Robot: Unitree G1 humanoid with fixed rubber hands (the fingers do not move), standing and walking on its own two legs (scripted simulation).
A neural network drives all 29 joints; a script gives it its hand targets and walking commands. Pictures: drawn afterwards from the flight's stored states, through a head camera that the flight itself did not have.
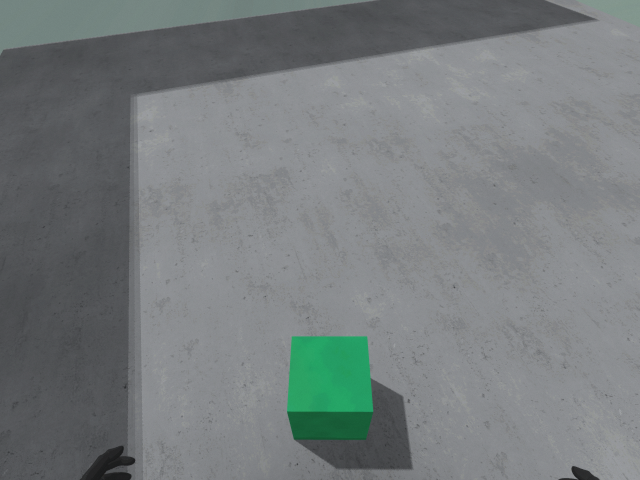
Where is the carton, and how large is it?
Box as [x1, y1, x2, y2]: [287, 336, 372, 439]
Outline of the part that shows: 292,336 287,413 294,439 365,439 372,414 366,336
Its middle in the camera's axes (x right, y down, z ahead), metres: +0.03 +0.43 +1.09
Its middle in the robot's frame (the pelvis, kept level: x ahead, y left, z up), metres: +0.46 +0.01 -0.63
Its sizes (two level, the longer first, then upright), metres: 0.210 0.200 0.250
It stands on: the floor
